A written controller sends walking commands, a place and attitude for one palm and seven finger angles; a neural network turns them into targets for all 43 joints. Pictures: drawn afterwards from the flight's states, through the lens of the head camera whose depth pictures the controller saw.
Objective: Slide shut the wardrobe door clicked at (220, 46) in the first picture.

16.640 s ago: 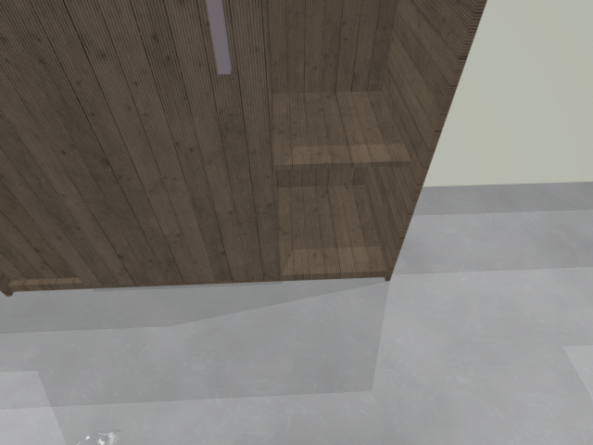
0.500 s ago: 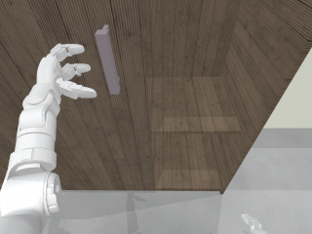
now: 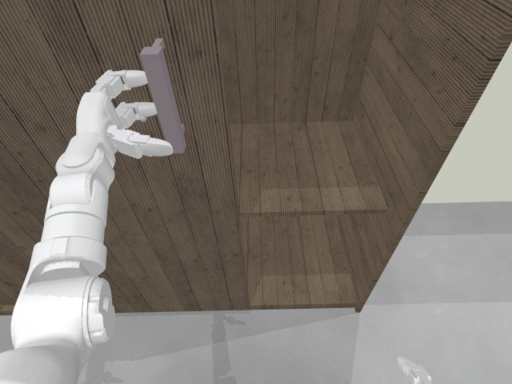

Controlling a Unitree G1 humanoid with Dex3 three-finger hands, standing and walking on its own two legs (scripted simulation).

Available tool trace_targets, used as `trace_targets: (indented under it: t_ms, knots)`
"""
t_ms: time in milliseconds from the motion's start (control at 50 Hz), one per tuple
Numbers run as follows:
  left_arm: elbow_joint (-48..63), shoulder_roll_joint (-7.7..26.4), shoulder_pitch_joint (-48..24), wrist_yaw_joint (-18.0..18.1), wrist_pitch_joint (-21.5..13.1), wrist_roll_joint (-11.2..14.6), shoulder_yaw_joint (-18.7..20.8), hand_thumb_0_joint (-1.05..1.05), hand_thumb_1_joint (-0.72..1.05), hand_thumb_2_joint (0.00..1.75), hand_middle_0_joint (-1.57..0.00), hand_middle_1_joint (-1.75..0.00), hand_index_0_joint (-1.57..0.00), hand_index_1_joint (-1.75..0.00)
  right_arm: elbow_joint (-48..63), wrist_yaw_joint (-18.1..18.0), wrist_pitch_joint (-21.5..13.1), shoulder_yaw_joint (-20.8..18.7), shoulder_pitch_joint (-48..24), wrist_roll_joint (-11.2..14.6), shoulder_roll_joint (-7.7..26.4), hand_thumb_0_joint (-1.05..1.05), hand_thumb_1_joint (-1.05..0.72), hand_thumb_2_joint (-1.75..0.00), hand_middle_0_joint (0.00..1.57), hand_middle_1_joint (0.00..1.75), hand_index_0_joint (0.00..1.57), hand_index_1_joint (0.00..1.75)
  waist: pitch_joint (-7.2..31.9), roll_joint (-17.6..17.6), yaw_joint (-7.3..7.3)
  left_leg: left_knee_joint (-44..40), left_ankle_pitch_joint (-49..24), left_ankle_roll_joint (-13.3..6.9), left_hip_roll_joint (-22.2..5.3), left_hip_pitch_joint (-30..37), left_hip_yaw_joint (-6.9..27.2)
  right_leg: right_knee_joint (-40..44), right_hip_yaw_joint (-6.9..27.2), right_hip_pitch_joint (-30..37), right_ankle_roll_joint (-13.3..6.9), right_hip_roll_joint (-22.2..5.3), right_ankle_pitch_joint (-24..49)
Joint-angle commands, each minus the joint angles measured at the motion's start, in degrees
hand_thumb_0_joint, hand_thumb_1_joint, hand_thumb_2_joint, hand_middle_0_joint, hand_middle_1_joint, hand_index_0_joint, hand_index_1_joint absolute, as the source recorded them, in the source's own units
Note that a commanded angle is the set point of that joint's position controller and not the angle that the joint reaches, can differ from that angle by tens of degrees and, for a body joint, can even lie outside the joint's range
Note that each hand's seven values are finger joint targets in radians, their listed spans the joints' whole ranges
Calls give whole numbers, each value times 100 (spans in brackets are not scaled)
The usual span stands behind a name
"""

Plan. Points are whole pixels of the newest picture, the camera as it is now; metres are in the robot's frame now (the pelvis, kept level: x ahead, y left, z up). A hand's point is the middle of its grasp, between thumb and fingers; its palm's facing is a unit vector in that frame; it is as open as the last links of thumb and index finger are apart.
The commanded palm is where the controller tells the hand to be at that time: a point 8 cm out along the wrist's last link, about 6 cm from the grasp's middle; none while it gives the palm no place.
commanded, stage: feel for the door with the fingertips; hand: left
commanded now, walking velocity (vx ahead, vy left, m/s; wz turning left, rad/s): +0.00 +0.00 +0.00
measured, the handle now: (168, 98) +0.50 +0.15 +0.22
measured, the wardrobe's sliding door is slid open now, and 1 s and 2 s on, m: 0.42 0.42 0.42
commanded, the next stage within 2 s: slide the fingers in behind the handle in 0.22 s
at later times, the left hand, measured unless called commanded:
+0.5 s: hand (137, 113) +0.45 +0.18 +0.22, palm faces +0.06 -1.00 +0.00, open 13.9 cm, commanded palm +0.43 +0.23 +0.22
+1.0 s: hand (152, 115) +0.45 +0.16 +0.22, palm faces +0.04 -1.00 +0.01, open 14.0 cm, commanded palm +0.42 +0.20 +0.22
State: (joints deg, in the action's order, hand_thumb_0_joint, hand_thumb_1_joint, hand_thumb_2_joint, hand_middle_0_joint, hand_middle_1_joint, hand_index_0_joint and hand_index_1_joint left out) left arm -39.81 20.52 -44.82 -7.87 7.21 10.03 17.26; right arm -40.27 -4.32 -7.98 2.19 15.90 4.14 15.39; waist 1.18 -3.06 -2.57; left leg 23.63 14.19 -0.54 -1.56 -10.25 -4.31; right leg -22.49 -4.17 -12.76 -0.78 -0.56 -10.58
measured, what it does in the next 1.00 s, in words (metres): stands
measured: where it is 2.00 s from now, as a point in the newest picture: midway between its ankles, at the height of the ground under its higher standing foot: outside the picture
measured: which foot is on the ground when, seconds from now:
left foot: down 0.00-1.00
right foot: down 0.00-1.00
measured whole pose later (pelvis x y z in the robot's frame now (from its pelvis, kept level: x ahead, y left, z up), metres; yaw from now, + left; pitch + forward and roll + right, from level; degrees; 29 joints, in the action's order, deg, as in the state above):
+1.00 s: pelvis +0.00 +0.01 +0.00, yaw +0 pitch +1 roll +0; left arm -38.2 17.2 -45.6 -5.2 6.9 9.6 14.9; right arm -40.4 -3.8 -8.9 2.2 15.1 3.8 14.6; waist 1.4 -3.0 -1.9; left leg 23.9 14.7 -1.0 -1.0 -10.2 -4.4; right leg -22.8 -3.9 -12.7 -0.2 -1.1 -11.0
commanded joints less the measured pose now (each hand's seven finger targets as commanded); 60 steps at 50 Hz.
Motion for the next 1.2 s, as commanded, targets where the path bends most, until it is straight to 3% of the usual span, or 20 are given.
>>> trace_targets:
  t_ms: [0,60,120,160,320,420,520,560,600,640,700,740,820,880,940,980,1080,1100,1160,1180]
  knots:
    - [1279,1554,-3144,-31,-489,16,272,0,-50,30,-30,-120,-30,-120,715,-57,-330,-269,-245,-16,714,0,-90,-90,20,30,20,30,1813,154,2,-163,-1386,-172,94,430,290,146,267,775,-43,40,1478]
    - [855,1534,-3041,-81,-443,32,243,0,-50,30,-30,-120,-30,-120,652,-62,-304,-272,-147,-7,767,0,-90,-90,20,30,20,30,1633,424,-35,-183,-1253,-183,91,288,283,182,251,691,-20,43,1399]
    - [685,1312,-3338,-155,-462,38,-12,0,-50,30,-30,-120,-30,-120,603,-72,-329,-273,-107,11,760,0,-90,-90,20,30,20,30,1507,252,-127,-161,-1144,-182,103,300,282,200,262,486,-26,35,1282]
    - [739,1462,-3435,-121,-546,17,133,0,-50,30,-30,-120,-30,-120,592,-70,-340,-301,-52,-10,789,0,-90,-90,20,30,20,30,1760,220,-90,-120,-1281,-187,98,384,293,152,276,575,-36,32,1389]
    - [359,1547,-3712,-145,-733,24,178,0,-50,30,-30,-120,-30,-120,441,-79,-381,-317,105,-22,815,0,-90,-90,20,30,20,30,1707,278,-160,-82,-1268,-182,93,313,307,125,275,489,-28,33,1389]
    - [524,1251,-3578,-161,-779,28,-47,0,-50,30,-30,-120,-30,-120,505,-48,-412,-311,69,-5,785,0,-90,-90,20,30,20,30,1716,181,-135,-132,-1272,-161,71,410,372,105,226,421,-54,51,1263]
    - [773,1274,-3344,-131,-739,66,51,0,-50,30,-30,-120,-30,-120,557,-36,-447,-315,-3,-10,787,0,-90,-90,20,30,20,30,1771,281,-54,-160,-1308,-163,50,440,390,97,209,496,-60,59,1242]
    - [972,1364,-3217,-93,-729,38,127,0,-50,30,-30,-120,-30,-120,593,-19,-440,-307,-35,-13,789,0,-90,-90,20,30,20,30,1776,89,5,-172,-1386,-148,44,468,407,90,207,523,-79,55,1246]
    - [1374,915,-3303,-72,-689,66,-194,0,-50,30,-30,-120,-30,-120,649,4,-479,-310,-133,-13,723,0,-90,-90,20,30,20,30,1887,8,-50,-142,-1560,-140,37,673,408,65,184,471,-74,63,1369]
    - [1225,1043,-2991,10,-583,105,-35,0,-50,30,-30,-120,-30,-120,612,1,-434,-306,-146,-32,754,0,-90,-90,20,30,20,30,1728,229,38,-182,-1525,-132,15,520,429,88,145,539,-81,61,1276]
    - [1274,866,-3162,121,-426,65,-137,0,-50,30,-30,-120,-30,-120,609,0,-440,-274,-231,-10,704,0,-90,-90,20,30,20,30,1533,221,-15,-200,-1355,-132,23,467,404,103,157,368,-54,67,1162]
    - [1149,1219,-3146,250,-395,-3,122,0,-50,30,-30,-120,-30,-120,568,-14,-395,-270,-209,-46,738,0,-90,-90,20,30,20,30,1477,291,37,-222,-1207,-139,24,358,401,153,172,412,-58,51,963]
    - [1508,1236,-3226,308,-494,-65,178,0,-50,30,-30,-120,-30,-120,681,-7,-406,-261,-267,-67,667,0,-90,-90,20,30,20,30,1981,319,73,-173,-1639,-144,36,555,369,30,215,748,-59,46,1494]
    - [1589,954,-3149,249,-512,-24,-44,0,-50,30,-30,-120,-30,-120,709,15,-384,-264,-299,-52,643,0,-90,-90,20,30,20,30,1940,262,31,-144,-1755,-139,31,636,355,39,204,721,-61,63,1632]
    - [1551,940,-2971,238,-425,7,-28,0,-50,30,-30,-120,-30,-120,714,12,-349,-262,-346,-52,647,0,-90,-90,20,30,20,30,1884,176,77,-127,-1790,-131,49,599,339,43,192,766,-75,48,1666]
    - [1662,663,-3144,237,-347,7,-284,0,-50,30,-30,-120,-30,-120,705,21,-344,-263,-350,-29,629,0,-90,-90,20,30,20,30,1819,149,-13,-122,-1794,-128,51,670,345,56,177,619,-62,65,1680]
    - [1886,326,-2921,346,-172,76,-403,0,-50,30,-30,-120,-30,-120,737,61,-303,-280,-490,-27,588,0,-90,-90,20,30,20,30,1894,289,51,-80,-1969,-128,62,754,349,27,150,676,-62,76,1816]
    - [1787,449,-2844,381,-117,79,-286,0,-50,30,-30,-120,-30,-120,696,54,-281,-281,-453,-36,608,0,-90,-90,20,30,20,30,1849,511,61,-95,-1963,-130,56,688,363,18,132,712,-58,85,1836]
    - [2007,419,-2776,501,-72,6,-308,0,-50,30,-30,-120,-30,-120,749,84,-216,-259,-551,-46,581,0,-90,-90,20,30,20,30,1834,264,138,-132,-1932,-123,81,648,327,29,157,765,-69,66,1803]
    - [1977,358,-2792,537,-42,2,-367,0,-50,30,-30,-120,-30,-120,742,85,-194,-246,-584,-44,562,0,-90,-90,20,30,20,30,1740,393,120,-142,-1870,-129,83,602,332,47,148,760,-61,68,1771]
